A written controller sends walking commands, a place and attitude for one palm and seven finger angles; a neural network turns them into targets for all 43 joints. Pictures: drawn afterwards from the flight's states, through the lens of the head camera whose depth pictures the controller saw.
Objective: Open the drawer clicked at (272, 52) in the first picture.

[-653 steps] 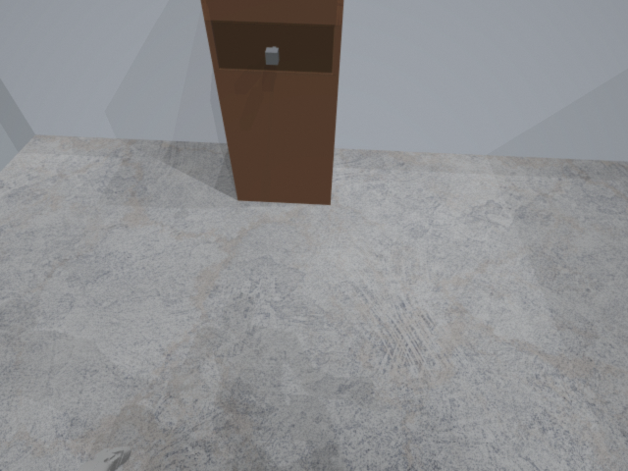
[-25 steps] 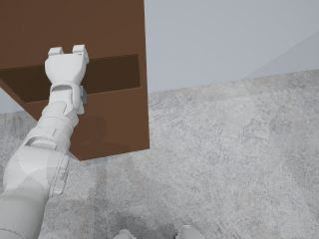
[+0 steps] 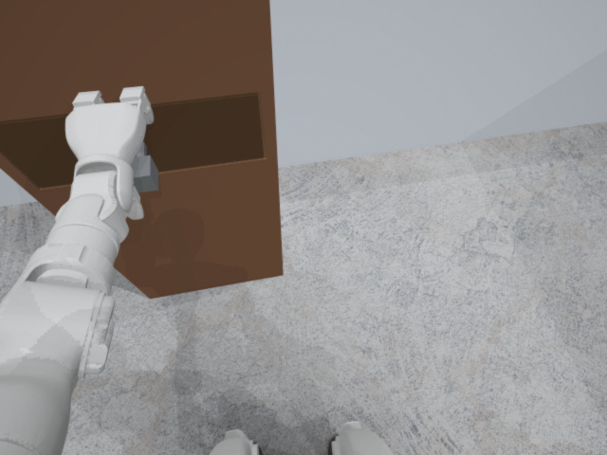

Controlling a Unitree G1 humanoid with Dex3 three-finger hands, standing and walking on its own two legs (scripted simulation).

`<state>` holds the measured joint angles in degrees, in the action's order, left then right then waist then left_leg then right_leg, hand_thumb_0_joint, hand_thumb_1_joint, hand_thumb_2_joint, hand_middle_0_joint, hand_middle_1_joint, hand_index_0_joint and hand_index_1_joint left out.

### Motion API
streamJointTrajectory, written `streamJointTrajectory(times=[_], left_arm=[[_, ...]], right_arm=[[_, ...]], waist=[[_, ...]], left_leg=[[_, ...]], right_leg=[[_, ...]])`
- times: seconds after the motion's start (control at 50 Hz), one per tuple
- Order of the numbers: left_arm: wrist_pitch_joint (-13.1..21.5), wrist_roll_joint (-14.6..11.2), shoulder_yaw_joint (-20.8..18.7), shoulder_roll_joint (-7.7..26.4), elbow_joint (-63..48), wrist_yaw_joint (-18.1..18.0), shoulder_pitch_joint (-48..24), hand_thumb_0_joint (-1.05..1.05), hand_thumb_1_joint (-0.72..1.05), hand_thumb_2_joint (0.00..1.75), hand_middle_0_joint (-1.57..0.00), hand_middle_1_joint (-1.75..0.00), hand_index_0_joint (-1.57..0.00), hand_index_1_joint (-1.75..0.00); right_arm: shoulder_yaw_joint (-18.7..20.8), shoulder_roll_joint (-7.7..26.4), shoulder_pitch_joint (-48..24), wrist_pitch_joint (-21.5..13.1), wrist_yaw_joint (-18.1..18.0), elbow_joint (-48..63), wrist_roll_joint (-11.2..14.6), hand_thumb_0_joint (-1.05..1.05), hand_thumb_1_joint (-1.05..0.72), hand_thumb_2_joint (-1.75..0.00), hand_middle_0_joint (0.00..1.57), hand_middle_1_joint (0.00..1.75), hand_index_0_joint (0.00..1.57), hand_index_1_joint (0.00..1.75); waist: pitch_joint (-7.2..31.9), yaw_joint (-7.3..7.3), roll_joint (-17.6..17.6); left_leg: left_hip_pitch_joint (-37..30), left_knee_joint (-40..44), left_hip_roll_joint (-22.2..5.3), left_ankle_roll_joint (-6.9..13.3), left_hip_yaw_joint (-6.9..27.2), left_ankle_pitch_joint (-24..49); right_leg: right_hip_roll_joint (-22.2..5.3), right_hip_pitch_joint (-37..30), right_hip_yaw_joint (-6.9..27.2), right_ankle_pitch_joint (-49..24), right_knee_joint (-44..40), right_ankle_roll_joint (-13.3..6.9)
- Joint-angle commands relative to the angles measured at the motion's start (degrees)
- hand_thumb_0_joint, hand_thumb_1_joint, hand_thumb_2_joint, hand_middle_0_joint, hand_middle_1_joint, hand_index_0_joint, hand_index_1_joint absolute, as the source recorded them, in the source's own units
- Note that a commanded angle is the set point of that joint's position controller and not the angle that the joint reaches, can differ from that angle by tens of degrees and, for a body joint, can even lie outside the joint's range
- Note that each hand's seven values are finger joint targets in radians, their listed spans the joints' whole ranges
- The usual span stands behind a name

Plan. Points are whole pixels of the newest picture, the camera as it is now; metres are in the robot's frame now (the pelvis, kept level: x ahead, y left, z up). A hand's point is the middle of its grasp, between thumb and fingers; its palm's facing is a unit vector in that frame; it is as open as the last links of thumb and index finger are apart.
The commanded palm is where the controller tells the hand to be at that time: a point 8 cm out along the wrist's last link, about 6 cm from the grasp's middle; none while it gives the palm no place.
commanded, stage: move the hooked fingers above the handle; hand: left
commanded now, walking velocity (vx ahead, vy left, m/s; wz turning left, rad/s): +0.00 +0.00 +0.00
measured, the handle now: (141, 164) +0.55 +0.21 -0.02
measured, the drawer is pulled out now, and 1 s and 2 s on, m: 0.00 0.00 0.00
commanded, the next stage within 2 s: lower the fingers behind the handle in 1.10 s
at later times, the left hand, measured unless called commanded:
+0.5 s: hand (149, 161) +0.52 +0.18 +0.03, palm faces -0.04 -0.05 -1.00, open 13.8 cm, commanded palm +0.51 +0.19 +0.10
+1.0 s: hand (127, 160) +0.51 +0.20 +0.04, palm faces -0.12 +0.00 -0.99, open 13.8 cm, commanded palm +0.50 +0.19 +0.10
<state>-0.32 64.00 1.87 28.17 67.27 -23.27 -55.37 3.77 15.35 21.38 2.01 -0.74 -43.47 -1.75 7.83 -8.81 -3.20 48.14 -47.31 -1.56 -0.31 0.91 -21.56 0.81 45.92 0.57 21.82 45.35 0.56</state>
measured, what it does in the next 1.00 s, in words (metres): stands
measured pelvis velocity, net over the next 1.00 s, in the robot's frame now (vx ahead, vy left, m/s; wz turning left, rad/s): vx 0.01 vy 0.00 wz -0.01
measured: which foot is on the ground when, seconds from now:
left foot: down 0.00-1.00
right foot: down 0.00-1.00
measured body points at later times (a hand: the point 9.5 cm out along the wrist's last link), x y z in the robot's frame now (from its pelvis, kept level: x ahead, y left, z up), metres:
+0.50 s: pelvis +0.00 +0.01 +0.00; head +0.12 +0.00 +0.43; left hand +0.52 +0.18 +0.08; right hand -0.02 -0.26 -0.13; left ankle +0.00 +0.12 -0.70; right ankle -0.02 -0.13 -0.70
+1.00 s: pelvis +0.01 +0.00 +0.01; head +0.11 -0.01 +0.45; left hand +0.51 +0.20 +0.10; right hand -0.01 -0.28 -0.12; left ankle +0.00 +0.12 -0.70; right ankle -0.02 -0.13 -0.70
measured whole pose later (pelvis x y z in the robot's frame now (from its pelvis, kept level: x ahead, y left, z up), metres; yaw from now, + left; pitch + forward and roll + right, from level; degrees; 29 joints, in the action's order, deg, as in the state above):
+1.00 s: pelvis +0.01 +0.00 +0.01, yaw -1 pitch +20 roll -1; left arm -1.7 61.6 4.9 27.5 67.8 -15.2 -54.4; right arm 3.2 15.1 21.7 2.6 -1.7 -41.6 -0.5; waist 7.6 -8.4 -2.9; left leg 42.7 -43.5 -1.8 -0.2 0.1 -20.7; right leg 0.9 40.8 1.4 20.7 41.7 0.6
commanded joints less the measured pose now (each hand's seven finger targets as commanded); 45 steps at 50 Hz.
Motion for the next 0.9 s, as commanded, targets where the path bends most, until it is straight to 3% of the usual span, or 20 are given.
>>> streamJointTrajectory(times=[0.0, 0.04, 0.08, 0.1, 0.12, 0.16, 0.2, 0.24, 0.36, 0.38, 0.42, 0.5, 0.6, 0.62, 0.64, 0.68, 0.76, 0.82, 0.84, 0.88], left_arm=[[-6.1, -1.3, -0.3, 11.8, -9.0, -0.5, -32.9, 0.0, -0.5, 0.3, -0.3, -1.2, -0.3, -1.2], [-7.2, -1.7, 1.3, 10.0, -7.7, 0.9, -33.3, 0.0, -0.5, 0.3, -0.3, -1.2, -0.3, -1.2], [-7.7, -2.0, 3.3, 7.5, -6.4, 2.6, -32.1, 0.0, -0.5, 0.3, -0.3, -1.2, -0.3, -1.2], [-7.6, -2.1, 2.7, 8.1, -4.9, 3.3, -30.9, 0.0, -0.5, 0.3, -0.3, -1.2, -0.3, -1.2], [-7.0, -2.3, 2.8, 8.3, -4.8, 4.0, -31.6, 0.0, -0.5, 0.3, -0.3, -1.2, -0.3, -1.2], [-5.5, -2.1, 1.8, 9.5, -4.9, 5.2, -29.2, 0.0, -0.5, 0.3, -0.3, -1.2, -0.3, -1.2], [-3.7, -1.9, 4.3, 6.6, -6.1, 6.1, -29.2, 0.0, -0.5, 0.3, -0.3, -1.2, -0.3, -1.2], [-1.8, -1.7, 4.4, 5.8, -6.7, 6.3, -28.6, 0.0, -0.5, 0.3, -0.3, -1.2, -0.3, -1.2], [2.1, -1.4, 0.8, 8.5, -11.8, 3.2, -29.5, 0.0, -0.5, 0.3, -0.3, -1.2, -0.3, -1.2], [2.3, -1.2, -0.4, 10.0, -12.7, 1.9, -30.9, 0.0, -0.5, 0.3, -0.3, -1.2, -0.3, -1.2], [1.9, -0.3, -5.2, 16.2, -14.4, -0.8, -32.3, 0.0, -0.5, 0.3, -0.3, -1.2, -0.3, -1.2], [-2.3, 1.1, -7.0, 18.0, -13.7, -4.9, -31.6, 0.0, -0.5, 0.3, -0.3, -1.2, -0.3, -1.2], [-7.0, 0.0, -6.7, 18.0, -14.4, -4.7, -32.2, 0.0, -0.5, 0.3, -0.3, -1.2, -0.3, -1.2], [-7.5, -0.5, -8.2, 19.7, -14.2, -4.0, -31.2, 0.0, -0.5, 0.3, -0.3, -1.2, -0.3, -1.2], [-8.1, -0.6, -7.9, 19.8, -13.0, -3.3, -29.9, 0.0, -0.5, 0.3, -0.3, -1.2, -0.3, -1.2], [-9.1, -1.3, -5.1, 16.8, -10.0, -1.5, -28.3, 0.0, -0.5, 0.3, -0.3, -1.2, -0.3, -1.2], [-8.5, -1.6, -3.4, 16.3, -5.9, 2.2, -25.2, 0.0, -0.5, 0.3, -0.3, -1.2, -0.3, -1.2], [-5.9, -2.1, -0.6, 12.8, -5.6, 4.8, -24.4, 0.0, -0.5, 0.3, -0.3, -1.2, -0.3, -1.2], [-4.7, -2.0, -1.0, 13.4, -6.4, 5.2, -24.0, 0.0, -0.5, 0.3, -0.3, -1.2, -0.3, -1.2], [-2.7, -1.9, 1.7, 9.6, -7.4, 6.1, -22.8, 0.0, -0.5, 0.3, -0.3, -1.2, -0.3, -1.2]], right_arm=[[3.2, 9.1, 10.3, -0.1, -0.2, 1.4, 0.3, 0.0, -0.9, -0.9, 0.2, 0.3, 0.2, 0.3], [2.9, 8.9, 10.2, 0.5, -0.3, 1.4, 0.6, 0.0, -0.9, -0.9, 0.2, 0.3, 0.2, 0.3], [2.7, 8.8, 9.5, 0.6, -0.4, 1.6, 0.9, 0.0, -0.9, -0.9, 0.2, 0.3, 0.2, 0.3], [2.5, 8.8, 9.4, 0.7, -0.6, 1.6, 1.0, 0.0, -0.9, -0.9, 0.2, 0.3, 0.2, 0.3], [2.4, 9.0, 9.1, 0.7, -0.8, 1.6, 1.0, 0.0, -0.9, -0.9, 0.2, 0.3, 0.2, 0.3], [2.2, 8.8, 9.0, 0.5, -1.2, 2.5, 1.0, 0.0, -0.9, -0.9, 0.2, 0.3, 0.2, 0.3], [2.1, 8.6, 9.0, 0.3, -1.4, 2.9, 0.9, 0.0, -0.9, -0.9, 0.2, 0.3, 0.2, 0.3], [2.2, 8.4, 9.2, -0.1, -1.3, 3.1, 0.8, 0.0, -0.9, -0.9, 0.2, 0.3, 0.2, 0.3], [2.7, 8.1, 9.9, -0.5, -1.0, 3.6, 0.1, 0.0, -0.9, -0.9, 0.2, 0.3, 0.2, 0.3], [2.6, 8.2, 9.9, -0.7, -0.9, 3.4, -0.2, 0.0, -0.9, -0.9, 0.2, 0.3, 0.2, 0.3], [2.6, 8.7, 9.7, -0.6, -0.8, 3.1, -0.6, 0.0, -0.9, -0.9, 0.2, 0.3, 0.2, 0.3], [2.3, 8.6, 8.9, -0.1, -0.1, 2.8, -0.9, 0.0, -0.9, -0.9, 0.2, 0.3, 0.2, 0.3], [2.3, 8.6, 8.2, 0.8, 0.2, 2.7, -0.5, 0.0, -0.9, -0.9, 0.2, 0.3, 0.2, 0.3], [2.1, 8.8, 7.8, 1.1, 0.1, 2.7, -0.5, 0.0, -0.9, -0.9, 0.2, 0.3, 0.2, 0.3], [1.9, 8.8, 7.8, 1.4, -0.1, 2.8, -0.2, 0.0, -0.9, -0.9, 0.2, 0.3, 0.2, 0.3], [1.8, 8.7, 7.3, 1.5, -0.4, 2.9, 0.3, 0.0, -0.9, -0.9, 0.2, 0.3, 0.2, 0.3], [1.5, 9.1, 7.2, 1.4, -1.4, 3.3, 1.2, 0.0, -0.9, -0.9, 0.2, 0.3, 0.2, 0.3], [1.6, 8.9, 7.6, 0.8, -1.9, 3.9, 1.4, 0.0, -0.9, -0.9, 0.2, 0.3, 0.2, 0.3], [1.8, 8.8, 8.0, 0.6, -2.1, 3.9, 1.5, 0.0, -0.9, -0.9, 0.2, 0.3, 0.2, 0.3], [2.1, 8.5, 8.3, 0.2, -2.1, 4.2, 1.4, 0.0, -0.9, -0.9, 0.2, 0.3, 0.2, 0.3]], waist=[[28.9, -3.28, -2.4], [28.6, -3.59, -2.0], [24.2, -3.73, -2.1], [22.4, -3.65, -0.3], [20.9, -4.17, 0.1], [20.8, -3.21, 0.3], [19.6, -3.82, 0.3], [19.4, -3.73, -0.5], [25.2, -2.44, -3.0], [26.3, -2.28, -3.5], [29.2, -1.07, -3.8], [31.6, -0.42, -5.0], [33.5, -0.15, -4.1], [34.2, 0.46, -3.5], [33.5, 0.42, -2.3], [28.4, -0.2, -0.3], [22.5, -0.7, 3.0], [20.6, -1.46, 3.8], [21.0, -1.39, 3.8], [20.6, -1.52, 1.9]], left_leg=[[-23.9, 2.9, 1.9, 2.1, -1.7, 25.5], [-24.0, 3.2, 2.1, 2.3, -1.8, 25.9], [-23.1, 4.3, 2.1, 2.3, -1.9, 23.9], [-21.9, 4.8, 2.0, 2.5, -1.8, 22.0], [-21.4, 5.0, 2.0, 2.6, -2.0, 21.5], [-20.5, 5.2, 2.3, 2.7, -1.9, 20.4], [-20.5, 5.1, 2.1, 2.7, -1.7, 20.1], [-21.0, 4.6, 1.9, 2.7, -1.5, 20.0], [-22.3, 2.6, 1.6, 2.3, -0.9, 22.1], [-22.2, 2.2, 1.7, 2.3, -0.9, 22.3], [-21.1, 1.6, 1.9, 2.1, -0.6, 23.7], [-21.4, 1.2, 1.9, 1.8, -1.1, 26.7], [-23.0, 2.4, 2.0, 1.9, -1.9, 28.2], [-22.8, 2.5, 2.1, 2.0, -2.1, 29.0], [-22.3, 3.0, 2.1, 2.1, -2.1, 28.7], [-20.1, 4.5, 2.3, 2.4, -2.7, 24.9], [-18.0, 6.4, 2.2, 2.8, -2.9, 19.7], [-18.5, 6.8, 2.3, 2.9, -3.1, 18.7], [-18.8, 6.6, 2.1, 3.0, -3.1, 18.8], [-20.2, 6.3, 2.1, 2.8, -3.0, 20.2]], right_leg=[[2.8, -11.9, -2.4, -22.8, -5.9, -1.3], [2.8, -12.7, -2.2, -23.9, -6.5, -1.3], [2.8, -11.9, -2.4, -22.5, -7.3, -1.3], [2.8, -12.0, -2.4, -21.0, -7.7, -1.3], [2.7, -12.0, -2.2, -21.1, -8.2, -1.3], [2.6, -12.6, -2.1, -20.4, -7.8, -1.4], [2.6, -11.1, -2.2, -19.8, -7.4, -1.4], [2.7, -9.5, -2.4, -18.4, -7.1, -1.6], [2.8, -8.2, -2.4, -18.1, -4.7, -1.9], [2.8, -8.3, -2.4, -18.4, -4.4, -1.9], [2.8, -9.7, -2.4, -19.5, -3.0, -2.1], [2.9, -11.0, -3.1, -21.8, -2.3, -2.0], [2.8, -15.7, -3.0, -25.4, -3.8, -1.6], [2.6, -17.6, -2.6, -27.0, -3.9, -1.5], [2.6, -18.4, -2.6, -27.5, -4.1, -1.4], [2.5, -18.6, -2.5, -25.8, -5.8, -1.1], [2.2, -18.4, -1.9, -22.5, -7.8, -1.0], [2.1, -17.9, -1.4, -22.0, -8.9, -1.0], [2.0, -17.6, -1.3, -22.1, -8.6, -0.9], [2.2, -15.7, -1.6, -22.1, -8.3, -1.2]])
